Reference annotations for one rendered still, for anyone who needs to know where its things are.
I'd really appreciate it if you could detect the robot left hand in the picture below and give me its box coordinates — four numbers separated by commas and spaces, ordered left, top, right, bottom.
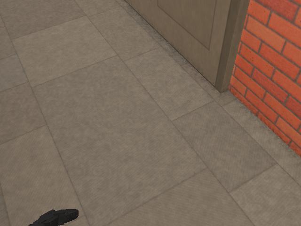
28, 209, 79, 226

